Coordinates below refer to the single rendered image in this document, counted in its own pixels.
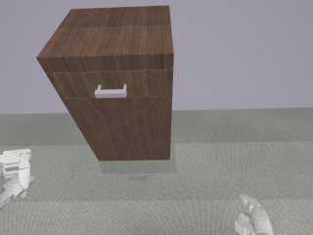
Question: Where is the cabinet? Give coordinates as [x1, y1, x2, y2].
[36, 5, 174, 162]

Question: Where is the handle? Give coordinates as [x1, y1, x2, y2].
[94, 84, 127, 99]

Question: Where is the right robot hand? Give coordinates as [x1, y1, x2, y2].
[235, 194, 274, 235]

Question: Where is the left robot hand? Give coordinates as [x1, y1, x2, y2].
[0, 149, 34, 211]

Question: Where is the drawer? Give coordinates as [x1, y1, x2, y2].
[52, 70, 167, 98]

